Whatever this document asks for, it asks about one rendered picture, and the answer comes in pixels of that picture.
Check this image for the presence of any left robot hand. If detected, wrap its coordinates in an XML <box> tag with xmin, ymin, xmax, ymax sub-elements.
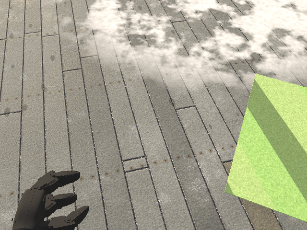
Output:
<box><xmin>12</xmin><ymin>170</ymin><xmax>89</xmax><ymax>230</ymax></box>

